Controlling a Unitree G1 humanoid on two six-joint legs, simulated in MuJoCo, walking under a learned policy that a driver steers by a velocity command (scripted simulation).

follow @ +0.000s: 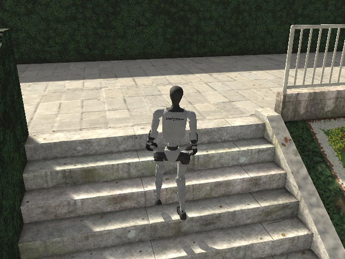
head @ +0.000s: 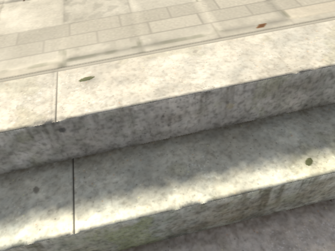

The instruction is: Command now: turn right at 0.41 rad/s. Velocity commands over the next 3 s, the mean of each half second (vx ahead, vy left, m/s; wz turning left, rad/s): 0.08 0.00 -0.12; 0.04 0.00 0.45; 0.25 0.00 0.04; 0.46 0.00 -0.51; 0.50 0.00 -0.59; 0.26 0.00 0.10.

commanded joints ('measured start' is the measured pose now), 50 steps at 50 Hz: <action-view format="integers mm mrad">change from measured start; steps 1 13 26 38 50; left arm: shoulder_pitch -103 -38 25 22 -20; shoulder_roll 123 54 134 215 315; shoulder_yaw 41 45 73 85 129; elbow -110 92 162 63 56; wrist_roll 14 -26 -11 -6 -32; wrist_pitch -12 -12 -58 -57 -23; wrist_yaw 5 -58 -37 28 -35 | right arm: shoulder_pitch -40 113 108 -56 -188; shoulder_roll -28 -108 -137 -68 -101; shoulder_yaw -15 -50 -90 -29 -26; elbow -81 24 58 -130 -196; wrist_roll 11 -20 12 7 29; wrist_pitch -11 -30 -32 -16 -15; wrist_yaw -1 16 12 32 63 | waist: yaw -14 -41 -26 -19 -7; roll -221 71 22 -30 -188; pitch -93 -41 -49 11 -120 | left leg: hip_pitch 137 611 577 -259 237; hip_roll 22 253 143 56 104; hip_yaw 13 -250 -205 -87 100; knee -335 -1189 -1002 517 -489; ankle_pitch -146 -146 296 -363 -185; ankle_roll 13 318 317 -22 80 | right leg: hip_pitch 117 -21 190 310 275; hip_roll -246 -127 -130 -453 -450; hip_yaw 267 -102 -175 -112 -340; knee -241 70 -168 -409 -326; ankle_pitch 483 -135 341 611 523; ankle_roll -163 158 68 -181 -83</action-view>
